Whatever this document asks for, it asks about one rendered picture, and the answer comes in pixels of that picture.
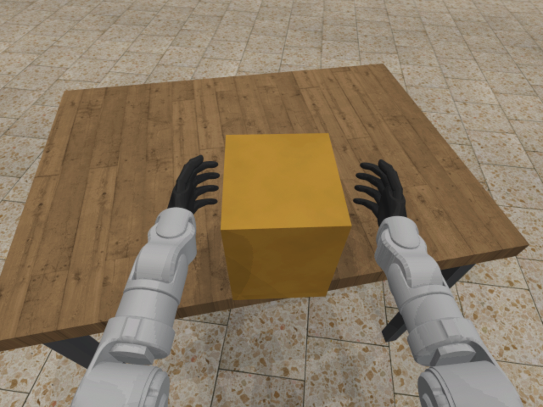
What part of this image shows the right robot forearm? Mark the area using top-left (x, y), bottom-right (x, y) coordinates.
top-left (374, 216), bottom-right (523, 407)

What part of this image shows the carton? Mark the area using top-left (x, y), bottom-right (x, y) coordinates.
top-left (221, 133), bottom-right (352, 300)

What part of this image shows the robot left upper arm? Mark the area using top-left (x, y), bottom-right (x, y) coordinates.
top-left (74, 361), bottom-right (170, 407)

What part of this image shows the right robot hand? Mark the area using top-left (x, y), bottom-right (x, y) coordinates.
top-left (353, 159), bottom-right (407, 226)

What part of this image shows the left robot hand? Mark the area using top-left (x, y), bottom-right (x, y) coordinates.
top-left (167, 155), bottom-right (220, 214)

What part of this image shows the left robot forearm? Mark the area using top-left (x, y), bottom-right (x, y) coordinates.
top-left (70, 208), bottom-right (197, 407)

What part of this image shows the table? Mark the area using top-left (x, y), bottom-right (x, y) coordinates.
top-left (0, 64), bottom-right (529, 369)

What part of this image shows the robot right upper arm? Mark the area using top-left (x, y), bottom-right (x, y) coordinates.
top-left (417, 360), bottom-right (521, 407)

